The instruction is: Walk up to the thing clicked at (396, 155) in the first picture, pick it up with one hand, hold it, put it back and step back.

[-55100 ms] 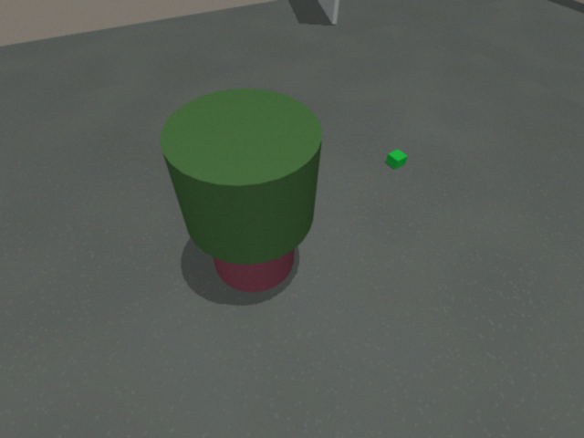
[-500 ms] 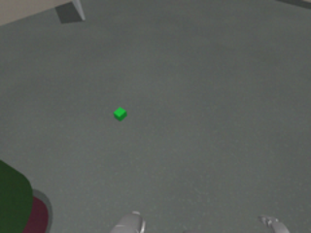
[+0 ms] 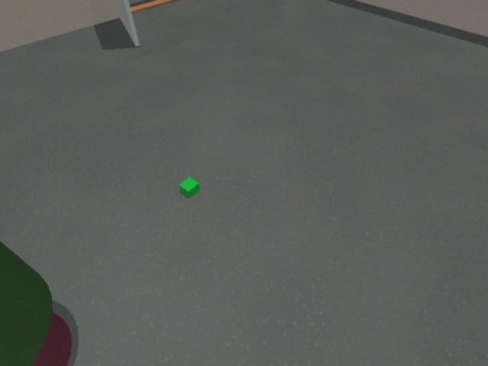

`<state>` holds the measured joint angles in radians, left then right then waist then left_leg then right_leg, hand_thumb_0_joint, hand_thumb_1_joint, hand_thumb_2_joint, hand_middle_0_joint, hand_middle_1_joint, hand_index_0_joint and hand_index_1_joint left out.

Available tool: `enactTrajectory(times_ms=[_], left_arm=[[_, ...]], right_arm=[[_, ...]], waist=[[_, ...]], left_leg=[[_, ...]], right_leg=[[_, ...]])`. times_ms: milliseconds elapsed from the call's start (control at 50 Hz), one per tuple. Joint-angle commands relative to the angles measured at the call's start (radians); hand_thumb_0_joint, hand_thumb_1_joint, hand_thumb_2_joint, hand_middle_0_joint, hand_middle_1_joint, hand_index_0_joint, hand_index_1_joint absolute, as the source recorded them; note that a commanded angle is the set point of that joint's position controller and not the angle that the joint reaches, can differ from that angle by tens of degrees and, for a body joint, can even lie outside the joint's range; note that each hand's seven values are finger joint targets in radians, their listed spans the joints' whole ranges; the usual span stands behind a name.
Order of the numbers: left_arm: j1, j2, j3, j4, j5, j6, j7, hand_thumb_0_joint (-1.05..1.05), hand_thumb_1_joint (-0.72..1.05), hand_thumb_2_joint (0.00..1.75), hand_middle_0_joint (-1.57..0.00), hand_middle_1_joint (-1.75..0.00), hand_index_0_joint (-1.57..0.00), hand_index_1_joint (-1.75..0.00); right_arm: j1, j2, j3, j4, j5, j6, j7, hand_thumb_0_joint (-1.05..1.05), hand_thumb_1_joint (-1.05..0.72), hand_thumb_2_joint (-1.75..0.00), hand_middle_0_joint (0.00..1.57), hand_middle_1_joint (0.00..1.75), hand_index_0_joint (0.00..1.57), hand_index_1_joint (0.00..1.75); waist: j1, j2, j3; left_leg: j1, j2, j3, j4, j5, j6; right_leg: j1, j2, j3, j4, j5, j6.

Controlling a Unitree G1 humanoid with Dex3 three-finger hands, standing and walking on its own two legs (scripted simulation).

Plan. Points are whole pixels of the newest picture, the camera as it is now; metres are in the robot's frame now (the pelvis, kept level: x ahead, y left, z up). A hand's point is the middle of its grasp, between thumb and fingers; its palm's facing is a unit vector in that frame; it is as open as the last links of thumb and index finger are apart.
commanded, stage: step back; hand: left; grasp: from above
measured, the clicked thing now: (189, 187) +1.08 +0.25 -0.73
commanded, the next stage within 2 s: stand in 0.56 s
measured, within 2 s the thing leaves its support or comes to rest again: neither
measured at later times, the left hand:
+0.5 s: hand out of the picture +0.14 +0.28 -0.15, palm faces +0.00 -0.94 -0.35, open 7.4 cm
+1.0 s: hand out of the picture +0.14 +0.27 -0.14, palm faces -0.03 -0.94 -0.34, open 7.4 cm
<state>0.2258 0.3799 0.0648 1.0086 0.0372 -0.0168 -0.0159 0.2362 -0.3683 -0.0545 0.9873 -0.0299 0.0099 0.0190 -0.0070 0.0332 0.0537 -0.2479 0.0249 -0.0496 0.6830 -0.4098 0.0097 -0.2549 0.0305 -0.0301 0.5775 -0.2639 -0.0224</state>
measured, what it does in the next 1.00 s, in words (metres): steps on the spot: left foot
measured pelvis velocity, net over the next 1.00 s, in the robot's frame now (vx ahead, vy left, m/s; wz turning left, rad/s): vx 0.05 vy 0.02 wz -0.01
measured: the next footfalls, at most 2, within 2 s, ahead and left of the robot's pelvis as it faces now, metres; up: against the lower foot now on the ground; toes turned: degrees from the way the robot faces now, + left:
left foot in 0.20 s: +0.11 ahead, +0.14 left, +0.00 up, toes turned +2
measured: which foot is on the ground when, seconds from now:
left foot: up 0.00-0.18, down 0.20-1.00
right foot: down 0.00-1.00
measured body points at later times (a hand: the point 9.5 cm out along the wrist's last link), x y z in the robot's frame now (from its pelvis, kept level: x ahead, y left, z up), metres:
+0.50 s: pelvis +0.05 +0.02 +0.01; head +0.07 +0.03 +0.46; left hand +0.14 +0.33 -0.12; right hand +0.17 -0.27 -0.11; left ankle +0.07 +0.14 -0.73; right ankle +0.03 -0.11 -0.73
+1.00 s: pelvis +0.05 +0.02 +0.02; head +0.06 +0.02 +0.47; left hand +0.14 +0.32 -0.11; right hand +0.13 -0.28 -0.11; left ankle +0.07 +0.14 -0.73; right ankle +0.03 -0.11 -0.73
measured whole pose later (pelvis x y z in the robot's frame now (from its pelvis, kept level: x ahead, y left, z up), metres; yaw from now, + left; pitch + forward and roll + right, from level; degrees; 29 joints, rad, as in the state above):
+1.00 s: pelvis +0.05 +0.02 +0.02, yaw +0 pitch -3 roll +0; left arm 0.08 0.35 0.00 1.14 0.01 -0.01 0.00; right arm 0.06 -0.35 -0.01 1.15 0.00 -0.01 0.01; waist -0.01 0.00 0.07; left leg -0.13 0.03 0.03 0.34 -0.16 -0.01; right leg -0.06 -0.01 0.01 0.32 -0.21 0.02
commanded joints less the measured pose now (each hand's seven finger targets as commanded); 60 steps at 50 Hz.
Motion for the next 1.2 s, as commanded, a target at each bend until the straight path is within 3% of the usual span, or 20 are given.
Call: enactTrajectory(times_ms=[0, 40, 80, 100, 140, 160, 180, 200, 220, 240, 300, 360, 420, 520, 540, 640, 840, 960, 1040, 1180], left_arm=[[-0.021, 0.317, 0.083, -0.098, 0.0, -0.051, 0.024, 0.0, 0.9, 0.9, -0.2, -0.3, -0.2, -0.3], [-0.031, 0.267, 0.068, -0.095, -0.006, -0.059, 0.029, 0.0, 0.9, 0.9, -0.2, -0.3, -0.2, -0.3], [-0.083, 0.267, 0.06, -0.104, -0.003, -0.055, 0.024, 0.0, 0.9, 0.9, -0.2, -0.3, -0.2, -0.3], [-0.105, 0.255, 0.052, -0.11, -0.006, -0.05, 0.022, 0.0, 0.9, 0.9, -0.2, -0.3, -0.2, -0.3], [-0.117, 0.233, 0.035, -0.112, -0.018, -0.036, 0.021, 0.0, 0.9, 0.9, -0.2, -0.3, -0.2, -0.3], [-0.104, 0.208, 0.021, -0.112, -0.022, -0.029, 0.02, 0.0, 0.9, 0.9, -0.2, -0.3, -0.2, -0.3], [-0.089, 0.171, 0.006, -0.115, -0.03, -0.025, 0.021, 0.0, 0.9, 0.9, -0.2, -0.3, -0.2, -0.3], [-0.082, 0.135, -0.005, -0.115, -0.043, -0.015, 0.02, 0.0, 0.9, 0.9, -0.2, -0.3, -0.2, -0.3], [-0.074, 0.181, 0.011, -0.085, -0.044, -0.003, 0.026, 0.0, 0.9, 0.9, -0.2, -0.3, -0.2, -0.3], [-0.067, 0.182, 0.007, -0.067, -0.034, -0.005, 0.027, 0.0, 0.9, 0.9, -0.2, -0.3, -0.2, -0.3], [-0.07, 0.202, 0.008, -0.034, -0.027, -0.018, 0.025, 0.0, 0.9, 0.9, -0.2, -0.3, -0.2, -0.3], [-0.11, 0.207, 0.008, -0.026, -0.032, -0.025, 0.028, 0.0, 0.9, 0.9, -0.2, -0.3, -0.2, -0.3], [-0.129, 0.201, 0.004, -0.008, -0.034, -0.024, 0.032, 0.0, 0.9, 0.9, -0.2, -0.3, -0.2, -0.3], [-0.148, 0.19, -0.001, 0.008, -0.03, -0.016, 0.032, 0.0, 0.9, 0.9, -0.2, -0.3, -0.2, -0.3], [-0.15, 0.164, -0.016, 0.03, -0.036, -0.017, 0.028, 0.0, 0.9, 0.9, -0.2, -0.3, -0.2, -0.3], [-0.178, 0.18, -0.016, 0.047, -0.033, -0.021, 0.027, 0.0, 0.9, 0.9, -0.2, -0.3, -0.2, -0.3], [-0.201, 0.187, -0.017, 0.062, -0.028, -0.024, 0.029, 0.0, 0.9, 0.9, -0.2, -0.3, -0.2, -0.3], [-0.194, 0.186, -0.017, 0.069, -0.027, -0.021, 0.026, 0.0, 0.9, 0.9, -0.2, -0.3, -0.2, -0.3], [-0.182, 0.188, -0.018, 0.07, -0.028, -0.021, 0.025, 0.0, 0.9, 0.9, -0.2, -0.3, -0.2, -0.3], [-0.164, 0.179, -0.021, 0.074, -0.028, -0.017, 0.02, 0.0, 0.9, 0.9, -0.2, -0.3, -0.2, -0.3]], right_arm=[[-0.056, -0.22, -0.054, -0.087, -0.001, -0.034, -0.026, 0.0, -0.9, -0.9, 0.2, 0.3, 0.2, 0.3], [-0.05, -0.195, -0.049, -0.068, 0.003, -0.045, -0.024, 0.0, -0.9, -0.9, 0.2, 0.3, 0.2, 0.3], [-0.013, -0.179, -0.043, -0.05, 0.003, -0.048, -0.015, 0.0, -0.9, -0.9, 0.2, 0.3, 0.2, 0.3], [-0.01, -0.168, -0.044, -0.04, 0.002, -0.05, -0.014, 0.0, -0.9, -0.9, 0.2, 0.3, 0.2, 0.3], [-0.009, -0.147, -0.043, -0.022, 0.0, -0.054, -0.018, 0.0, -0.9, -0.9, 0.2, 0.3, 0.2, 0.3], [-0.008, -0.16, -0.047, -0.017, -0.003, -0.056, -0.025, 0.0, -0.9, -0.9, 0.2, 0.3, 0.2, 0.3], [-0.014, -0.193, -0.051, -0.02, -0.008, -0.061, -0.032, 0.0, -0.9, -0.9, 0.2, 0.3, 0.2, 0.3], [-0.064, -0.233, -0.049, -0.038, -0.007, -0.066, -0.037, 0.0, -0.9, -0.9, 0.2, 0.3, 0.2, 0.3], [-0.119, -0.281, -0.051, -0.045, 0.005, -0.061, -0.033, 0.0, -0.9, -0.9, 0.2, 0.3, 0.2, 0.3], [-0.162, -0.264, -0.047, -0.04, 0.004, -0.055, -0.03, 0.0, -0.9, -0.9, 0.2, 0.3, 0.2, 0.3], [-0.202, -0.209, -0.023, -0.027, 0.009, -0.047, -0.028, 0.0, -0.9, -0.9, 0.2, 0.3, 0.2, 0.3], [-0.194, -0.197, -0.016, 0.007, 0.012, -0.052, -0.029, 0.0, -0.9, -0.9, 0.2, 0.3, 0.2, 0.3], [-0.201, -0.193, -0.016, 0.028, 0.017, -0.05, -0.03, 0.0, -0.9, -0.9, 0.2, 0.3, 0.2, 0.3], [-0.245, -0.186, -0.019, 0.047, 0.016, -0.044, -0.034, 0.0, -0.9, -0.9, 0.2, 0.3, 0.2, 0.3], [-0.226, -0.185, -0.006, 0.049, 0.024, -0.046, -0.028, 0.0, -0.9, -0.9, 0.2, 0.3, 0.2, 0.3], [-0.244, -0.178, -0.002, 0.062, 0.024, -0.049, -0.023, 0.0, -0.9, -0.9, 0.2, 0.3, 0.2, 0.3], [-0.257, -0.181, 0.001, 0.078, 0.023, -0.044, -0.021, 0.0, -0.9, -0.9, 0.2, 0.3, 0.2, 0.3], [-0.245, -0.184, 0.005, 0.087, 0.021, -0.041, -0.02, 0.0, -0.9, -0.9, 0.2, 0.3, 0.2, 0.3], [-0.227, -0.184, 0.008, 0.092, 0.02, -0.043, -0.019, 0.0, -0.9, -0.9, 0.2, 0.3, 0.2, 0.3], [-0.204, -0.194, 0.008, 0.098, 0.02, -0.043, -0.019, 0.0, -0.9, -0.9, 0.2, 0.3, 0.2, 0.3]], waist=[[0.053, -0.111, 0.067], [0.042, -0.093, 0.046], [0.021, -0.177, -0.002], [0.014, -0.185, -0.012], [-0.006, -0.159, -0.033], [-0.012, -0.128, -0.058], [-0.006, -0.047, -0.102], [0.017, 0.054, -0.12], [0.032, 0.067, -0.096], [0.044, 0.055, -0.069], [0.041, 0.061, -0.047], [0.023, 0.025, -0.112], [0.018, 0.0, -0.154], [0.019, -0.015, -0.136], [0.005, 0.0, -0.139], [0.008, -0.035, -0.124], [0.004, -0.037, -0.112], [0.005, -0.026, -0.075], [0.005, -0.03, -0.089], [0.004, -0.02, -0.058]], left_leg=[[-0.328, -0.005, -0.085, 0.261, -0.135, 0.002], [-0.289, 0.02, -0.08, 0.191, -0.083, 0.004], [-0.146, 0.028, 0.007, 0.083, -0.041, -0.005], [-0.076, 0.008, 0.044, 0.0, -0.016, -0.006], [0.046, -0.03, 0.099, -0.201, 0.163, -0.01], [0.118, -0.013, 0.061, -0.255, 0.28, 0.0], [0.158, 0.079, -0.05, -0.267, 0.374, 0.026], [0.116, 0.222, -0.247, -0.345, 0.321, 0.083], [-0.02, 0.274, -0.259, -0.333, 0.247, 0.163], [-0.062, 0.257, -0.228, -0.322, 0.227, 0.15], [-0.056, 0.132, -0.087, -0.274, 0.214, 0.041], [0.049, 0.112, -0.037, -0.239, 0.421, 0.027], [0.121, 0.118, -0.016, -0.226, 0.572, 0.031], [0.135, 0.121, -0.005, -0.266, 0.508, 0.029], [0.161, 0.119, -0.031, -0.3, 0.52, 0.025], [0.191, 0.118, -0.024, -0.328, 0.54, 0.014], [0.185, 0.113, -0.012, -0.364, 0.464, 0.004], [0.16, 0.107, -0.014, -0.392, 0.346, -0.002], [0.166, 0.112, -0.016, -0.392, 0.377, 0.002], [0.138, 0.11, -0.028, -0.417, 0.281, 0.002]], right_leg=[[0.09, -0.418, 0.579, -0.341, -0.368, -0.242], [0.095, -0.346, 0.419, -0.281, -0.11, -0.194], [0.023, -0.303, 0.287, -0.244, 0.029, -0.163], [-0.011, -0.273, 0.226, -0.214, 0.095, -0.147], [-0.037, -0.216, 0.143, -0.102, 0.23, -0.106], [-0.059, -0.193, 0.121, -0.035, 0.318, -0.07], [-0.079, -0.149, 0.091, 0.03, 0.285, -0.033], [-0.093, -0.072, 0.063, 0.08, 0.08, 0.009], [0.015, -0.053, 0.04, 0.072, -0.152, 0.011], [0.064, -0.062, 0.05, 0.02, -0.145, 0.005], [0.083, -0.104, 0.115, -0.107, 0.089, -0.013], [0.108, -0.136, 0.13, -0.118, 0.276, -0.013], [0.121, -0.138, 0.12, -0.132, 0.344, -0.005], [0.118, -0.138, 0.114, -0.166, 0.312, -0.003], [0.135, -0.137, 0.11, -0.19, 0.305, 0.006], [0.157, -0.15, 0.11, -0.231, 0.32, 0.013], [0.183, -0.164, 0.115, -0.292, 0.299, 0.015], [0.15, -0.159, 0.119, -0.325, 0.176, 0.015], [0.165, -0.162, 0.117, -0.317, 0.211, 0.012], [0.131, -0.153, 0.119, -0.329, 0.122, 0.012]])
